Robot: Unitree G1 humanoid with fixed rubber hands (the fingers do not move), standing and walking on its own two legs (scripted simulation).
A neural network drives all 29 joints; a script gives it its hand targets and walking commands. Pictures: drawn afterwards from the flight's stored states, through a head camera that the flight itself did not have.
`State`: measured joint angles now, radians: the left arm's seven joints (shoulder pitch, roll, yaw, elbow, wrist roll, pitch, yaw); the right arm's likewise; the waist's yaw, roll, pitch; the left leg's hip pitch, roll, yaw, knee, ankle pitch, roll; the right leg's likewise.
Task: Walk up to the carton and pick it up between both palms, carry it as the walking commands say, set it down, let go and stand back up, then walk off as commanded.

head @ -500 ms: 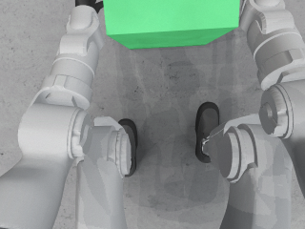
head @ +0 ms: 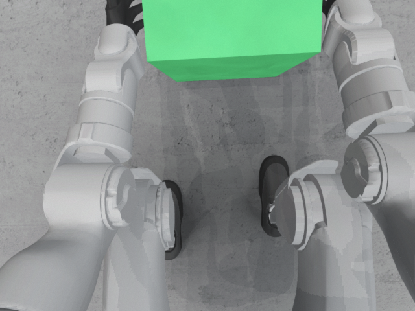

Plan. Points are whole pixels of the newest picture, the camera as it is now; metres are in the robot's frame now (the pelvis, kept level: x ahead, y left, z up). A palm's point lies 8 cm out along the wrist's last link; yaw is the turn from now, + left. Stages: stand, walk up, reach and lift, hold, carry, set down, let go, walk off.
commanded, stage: reach and lift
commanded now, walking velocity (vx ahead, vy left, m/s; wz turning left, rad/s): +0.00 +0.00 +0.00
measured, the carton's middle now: (226, 29) +0.54 -0.05 -0.21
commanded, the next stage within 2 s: none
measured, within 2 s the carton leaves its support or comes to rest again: neither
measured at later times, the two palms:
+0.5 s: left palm (97, 10) +0.53 +0.11 -0.07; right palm out of the picture +0.54 -0.20 -0.07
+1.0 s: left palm (55, 0) +0.52 +0.12 +0.01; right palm out of the picture +0.52 -0.20 +0.00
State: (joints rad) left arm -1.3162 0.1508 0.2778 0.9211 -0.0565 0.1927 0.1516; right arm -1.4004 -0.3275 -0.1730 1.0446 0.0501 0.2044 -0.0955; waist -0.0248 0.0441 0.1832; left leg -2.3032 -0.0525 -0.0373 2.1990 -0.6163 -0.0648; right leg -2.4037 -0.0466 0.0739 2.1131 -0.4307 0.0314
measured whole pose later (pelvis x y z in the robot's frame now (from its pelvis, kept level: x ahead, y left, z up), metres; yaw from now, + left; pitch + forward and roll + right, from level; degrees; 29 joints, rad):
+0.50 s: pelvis +0.00 +0.00 +0.04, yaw +0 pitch +45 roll +2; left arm -1.20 0.05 0.43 0.73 0.10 0.29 0.10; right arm -1.28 -0.23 -0.32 0.87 -0.11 0.30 -0.06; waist -0.02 0.04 0.02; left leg -2.24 -0.05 -0.04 2.06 -0.61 -0.06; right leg -2.34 -0.03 0.07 1.99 -0.44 0.03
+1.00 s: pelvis +0.01 +0.00 +0.09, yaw +0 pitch +48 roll +3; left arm -1.09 -0.01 0.49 0.62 0.17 0.37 0.05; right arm -1.15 -0.13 -0.40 0.74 -0.19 0.38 -0.03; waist 0.00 0.03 -0.13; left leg -2.15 -0.04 -0.04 1.89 -0.57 -0.06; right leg -2.25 -0.02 0.07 1.82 -0.41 0.03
